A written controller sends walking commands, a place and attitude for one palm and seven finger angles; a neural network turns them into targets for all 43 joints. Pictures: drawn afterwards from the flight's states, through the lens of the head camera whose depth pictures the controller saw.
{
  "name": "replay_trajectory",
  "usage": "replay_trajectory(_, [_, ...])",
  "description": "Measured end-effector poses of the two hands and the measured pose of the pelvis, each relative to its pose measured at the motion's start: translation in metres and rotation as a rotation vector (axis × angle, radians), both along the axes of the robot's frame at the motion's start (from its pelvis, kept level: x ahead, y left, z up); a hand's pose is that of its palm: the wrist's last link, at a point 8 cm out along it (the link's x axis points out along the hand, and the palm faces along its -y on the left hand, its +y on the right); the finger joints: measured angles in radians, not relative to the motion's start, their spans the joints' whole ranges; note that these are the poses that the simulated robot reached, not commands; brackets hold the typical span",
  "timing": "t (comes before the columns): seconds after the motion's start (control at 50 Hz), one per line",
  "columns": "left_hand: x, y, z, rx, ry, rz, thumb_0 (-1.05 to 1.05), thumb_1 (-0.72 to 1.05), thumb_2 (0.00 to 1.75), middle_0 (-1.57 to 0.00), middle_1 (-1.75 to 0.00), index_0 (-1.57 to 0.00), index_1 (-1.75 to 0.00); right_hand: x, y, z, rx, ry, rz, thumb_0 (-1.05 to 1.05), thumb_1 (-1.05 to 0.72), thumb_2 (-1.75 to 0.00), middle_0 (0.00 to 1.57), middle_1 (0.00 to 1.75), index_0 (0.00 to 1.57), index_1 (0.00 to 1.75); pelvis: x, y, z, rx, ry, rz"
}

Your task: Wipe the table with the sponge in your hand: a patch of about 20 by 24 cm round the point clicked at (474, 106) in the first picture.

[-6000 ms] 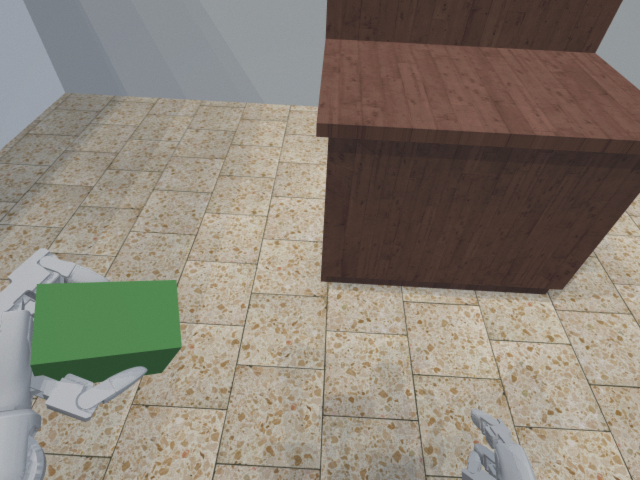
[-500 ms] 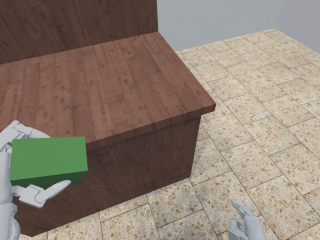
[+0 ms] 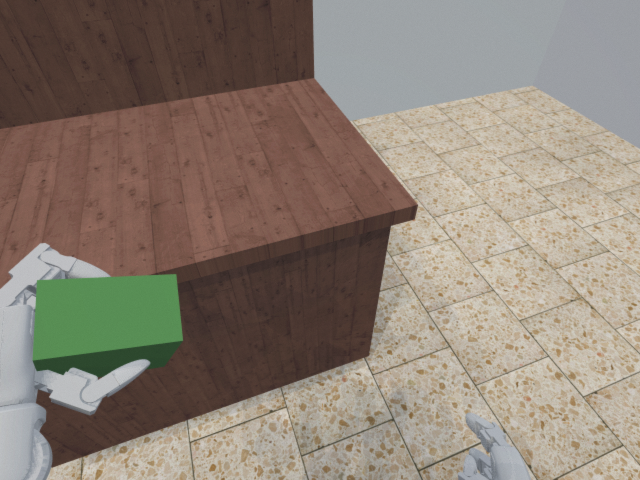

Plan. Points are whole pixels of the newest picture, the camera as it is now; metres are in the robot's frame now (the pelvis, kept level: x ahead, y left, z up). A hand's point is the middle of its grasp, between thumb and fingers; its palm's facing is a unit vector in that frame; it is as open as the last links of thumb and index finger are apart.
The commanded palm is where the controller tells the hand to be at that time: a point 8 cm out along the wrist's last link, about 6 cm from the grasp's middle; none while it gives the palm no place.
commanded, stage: come to a stop and stand still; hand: left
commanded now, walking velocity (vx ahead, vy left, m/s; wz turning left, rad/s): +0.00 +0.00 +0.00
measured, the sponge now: (129, 327) +0.22 +0.21 +0.15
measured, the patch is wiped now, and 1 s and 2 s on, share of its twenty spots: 0.00 0.00 0.00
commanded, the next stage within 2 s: look again from close up in 0.40 s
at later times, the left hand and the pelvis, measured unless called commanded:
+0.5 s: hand (67, 353) +0.19 +0.25 +0.15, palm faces +0.40 -0.82 -0.40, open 10.8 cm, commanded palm +0.14 +0.29 +0.18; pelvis -0.02 +0.01 +0.00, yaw +0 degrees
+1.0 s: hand (49, 300) +0.24 +0.29 +0.16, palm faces +0.42 -0.82 -0.40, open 10.8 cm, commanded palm +0.17 +0.31 +0.18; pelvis +0.01 +0.03 +0.00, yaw -1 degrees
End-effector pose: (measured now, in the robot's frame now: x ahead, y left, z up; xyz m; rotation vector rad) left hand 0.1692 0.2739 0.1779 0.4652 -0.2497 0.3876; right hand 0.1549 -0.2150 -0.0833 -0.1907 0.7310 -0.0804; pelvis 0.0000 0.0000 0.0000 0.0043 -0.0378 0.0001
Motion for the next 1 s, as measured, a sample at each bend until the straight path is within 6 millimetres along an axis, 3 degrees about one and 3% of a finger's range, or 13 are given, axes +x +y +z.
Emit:
replay_trajectory(0.16, [-0.007, 0.006, -0.009, -0.014, 0.047, -0.031, -0.01, -0.54, 1.01, -0.64, -1.38, -0.65, -1.38, -0.029, 0.004, 0.001, -0.02, 0.047, -0.025, 0.01, -0.9, -0.9, 0.2, 0.3, 0.21, 0.3, -0.014, 0.007, 0.002, -0.007, -0.009, -0.008])
replay_trajectory(0.32, [-0.017, 0.02, 0.005, 0.039, 0.002, -0.016, -0.01, -0.54, 1.01, -0.64, -1.38, -0.65, -1.38, -0.045, 0.0, 0.003, -0.046, 0.06, -0.04, 0.02, -0.9, -0.9, 0.2, 0.3, 0.2, 0.3, -0.021, 0.013, 0.003, -0.008, -0.016, -0.002])
replay_trajectory(0.5, [-0.018, 0.017, -0.011, 0.0, 0.045, -0.003, -0.01, -0.54, 1.01, -0.64, -1.38, -0.65, -1.38, -0.036, 0.002, -0.001, -0.03, 0.029, -0.034, 0.02, -0.9, -0.9, 0.2, 0.3, 0.2, 0.3, -0.021, 0.015, 0.0, -0.005, -0.015, -0.004])
replay_trajectory(0.58, [0.004, 0.042, 0.023, 0.14, -0.113, -0.012, -0.01, -0.54, 1.01, -0.65, -1.38, -0.65, -1.37, -0.031, 0.01, 0.0, -0.044, 0.012, 0.051, 0.01, -0.9, -0.9, 0.2, 0.3, 0.2, 0.3, -0.028, 0.007, -0.006, -0.005, -0.011, 0.037])
replay_trajectory(0.66, [0.011, 0.061, 0.04, 0.097, -0.239, 0.046, -0.01, -0.54, 1.01, -0.64, -1.38, -0.65, -1.37, -0.027, 0.012, 0.005, -0.029, -0.027, 0.076, 0.02, -0.9, -0.9, 0.2, 0.3, 0.2, 0.3, -0.027, 0.01, -0.009, -0.001, -0.01, 0.008])
replay_trajectory(0.8, [0.007, 0.021, 0.0, -0.014, -0.053, -0.123, -0.01, -0.54, 1.01, -0.64, -1.38, -0.65, -1.37, -0.031, 0.013, 0.012, -0.03, -0.041, 0.011, 0.01, -0.9, -0.9, 0.2, 0.3, 0.2, 0.3, -0.012, 0.03, 0.0, -0.007, -0.005, -0.036])
replay_trajectory(0.9, [0.017, 0.039, -0.019, -0.007, 0.033, -0.086, -0.01, -0.54, 1.01, -0.65, -1.38, -0.65, -1.37, -0.028, 0.019, 0.013, -0.057, 0.007, 0.009, 0.02, -0.9, -0.9, 0.2, 0.3, 0.2, 0.3, -0.004, 0.032, 0.002, 0.0, -0.006, -0.027])
replay_trajectory(1.0, [0.028, 0.055, -0.001, 0.029, -0.028, -0.009, -0.01, -0.54, 1.01, -0.65, -1.38, -0.65, -1.37, -0.008, 0.025, 0.012, -0.057, -0.003, 0.043, 0.02, -0.9, -0.9, 0.2, 0.3, 0.2, 0.3, 0.008, 0.034, 0.001, -0.001, -0.001, -0.011])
